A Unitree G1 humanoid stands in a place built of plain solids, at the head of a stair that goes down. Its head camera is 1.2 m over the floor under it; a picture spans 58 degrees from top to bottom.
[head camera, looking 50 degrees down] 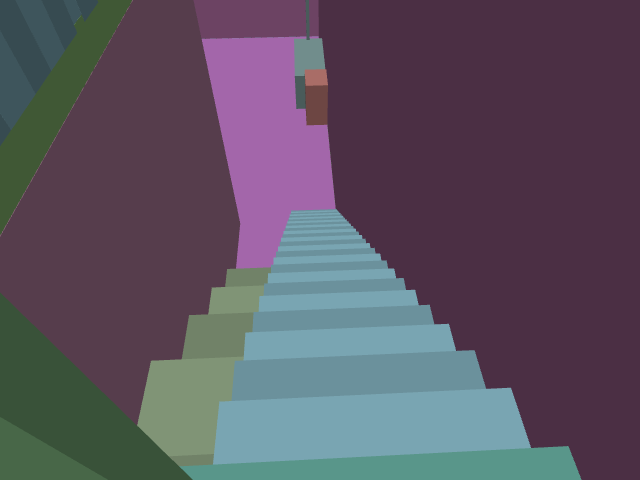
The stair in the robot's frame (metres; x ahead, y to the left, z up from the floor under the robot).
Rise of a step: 0.21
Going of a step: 0.23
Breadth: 0.96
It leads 3 degrees to the left of straight ahead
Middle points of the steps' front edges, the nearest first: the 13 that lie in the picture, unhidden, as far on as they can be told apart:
0.29 -0.16 0.00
0.52 -0.15 -0.21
0.76 -0.14 -0.41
0.99 -0.13 -0.62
1.22 -0.12 -0.83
1.46 -0.11 -1.04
1.69 -0.10 -1.24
1.93 -0.09 -1.45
2.16 -0.08 -1.66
2.39 -0.06 -1.87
2.63 -0.05 -2.08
2.86 -0.04 -2.28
3.09 -0.03 -2.49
